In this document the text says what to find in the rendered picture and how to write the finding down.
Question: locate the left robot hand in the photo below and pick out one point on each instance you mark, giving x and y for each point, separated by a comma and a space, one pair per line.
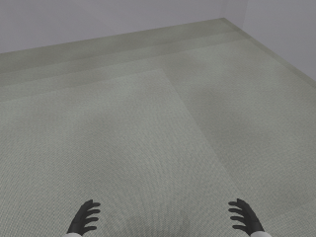
80, 220

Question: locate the right robot hand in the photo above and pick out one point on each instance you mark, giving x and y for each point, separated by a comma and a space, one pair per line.
249, 218

